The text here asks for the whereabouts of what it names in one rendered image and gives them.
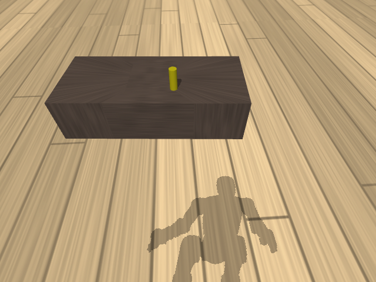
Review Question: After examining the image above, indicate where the can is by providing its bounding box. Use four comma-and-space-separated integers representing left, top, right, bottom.
169, 66, 177, 90

